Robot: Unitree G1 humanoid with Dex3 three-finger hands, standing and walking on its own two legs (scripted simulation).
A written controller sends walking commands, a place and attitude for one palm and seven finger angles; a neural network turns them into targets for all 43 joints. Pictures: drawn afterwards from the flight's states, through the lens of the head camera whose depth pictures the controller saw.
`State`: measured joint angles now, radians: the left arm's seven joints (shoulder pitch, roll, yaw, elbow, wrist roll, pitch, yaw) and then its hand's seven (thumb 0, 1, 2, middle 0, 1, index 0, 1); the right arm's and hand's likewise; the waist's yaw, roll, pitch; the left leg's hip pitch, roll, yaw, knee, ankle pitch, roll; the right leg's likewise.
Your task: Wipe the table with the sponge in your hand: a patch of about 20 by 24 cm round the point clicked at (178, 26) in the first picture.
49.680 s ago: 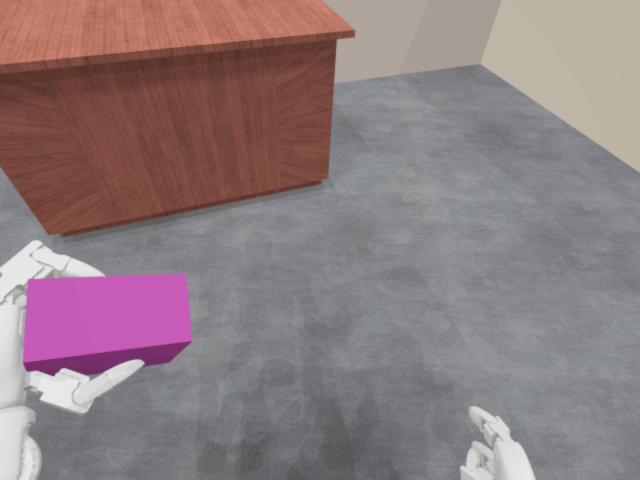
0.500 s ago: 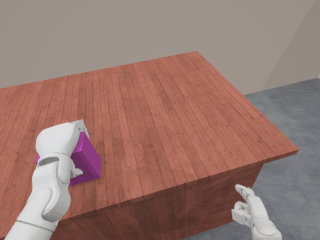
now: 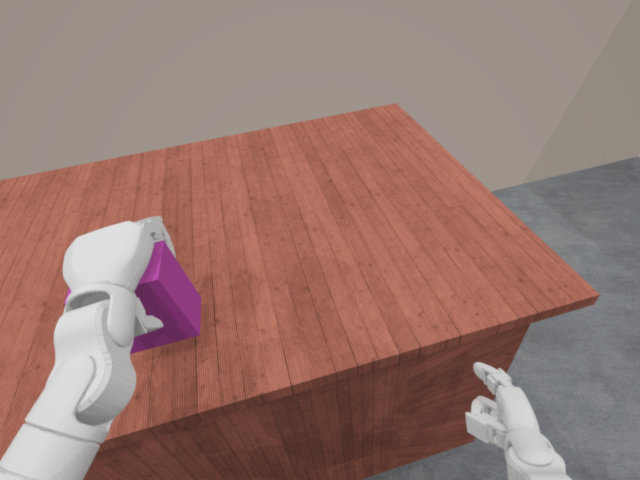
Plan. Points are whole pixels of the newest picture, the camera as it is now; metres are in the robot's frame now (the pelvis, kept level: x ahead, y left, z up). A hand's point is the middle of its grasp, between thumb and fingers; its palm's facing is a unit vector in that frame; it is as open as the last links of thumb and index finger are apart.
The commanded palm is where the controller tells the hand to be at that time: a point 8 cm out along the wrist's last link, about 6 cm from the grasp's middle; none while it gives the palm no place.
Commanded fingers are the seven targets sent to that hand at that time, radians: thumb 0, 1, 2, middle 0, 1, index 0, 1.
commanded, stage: lift the sponge slowly off the table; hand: left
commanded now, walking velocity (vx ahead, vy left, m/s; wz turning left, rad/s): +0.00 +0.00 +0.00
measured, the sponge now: (149, 309) +0.27 +0.28 +0.09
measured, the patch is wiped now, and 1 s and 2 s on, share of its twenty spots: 1.00 1.00 1.00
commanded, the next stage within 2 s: bring the sponge back beside the body in 0.72 s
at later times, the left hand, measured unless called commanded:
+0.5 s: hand (136, 254) +0.28 +0.26 +0.19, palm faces +0.25 -0.14 -0.96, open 10.4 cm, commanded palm +0.23 +0.26 +0.25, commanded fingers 0.00 0.10 1.30 -1.20 -1.60 -1.20 -1.60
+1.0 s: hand (137, 258) +0.28 +0.26 +0.18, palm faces +0.20 -0.15 -0.97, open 10.4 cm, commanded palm +0.22 +0.27 +0.25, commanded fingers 0.00 0.10 1.30 -1.20 -1.60 -1.20 -1.60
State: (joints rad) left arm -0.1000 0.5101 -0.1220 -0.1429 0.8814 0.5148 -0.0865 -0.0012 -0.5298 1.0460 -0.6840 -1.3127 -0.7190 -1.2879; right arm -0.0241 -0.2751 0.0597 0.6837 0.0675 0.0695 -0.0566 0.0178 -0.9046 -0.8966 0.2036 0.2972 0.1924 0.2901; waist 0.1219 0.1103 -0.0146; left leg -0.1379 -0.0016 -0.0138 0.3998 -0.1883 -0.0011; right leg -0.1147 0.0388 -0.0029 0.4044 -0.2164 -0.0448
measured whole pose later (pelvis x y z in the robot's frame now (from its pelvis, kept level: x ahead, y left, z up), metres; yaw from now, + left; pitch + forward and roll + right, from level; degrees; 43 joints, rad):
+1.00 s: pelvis +0.00 +0.00 +0.00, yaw -1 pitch -3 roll +0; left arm -0.13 0.55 -0.08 -0.24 0.82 0.58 -0.14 0.00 -0.53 1.05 -0.68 -1.31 -0.72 -1.29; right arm -0.02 -0.28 0.08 0.64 0.08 0.08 -0.05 0.02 -0.90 -0.90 0.20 0.30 0.21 0.30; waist 0.11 0.12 -0.03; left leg -0.17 0.00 0.00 0.42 -0.20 0.00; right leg -0.16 0.04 0.01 0.44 -0.23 -0.04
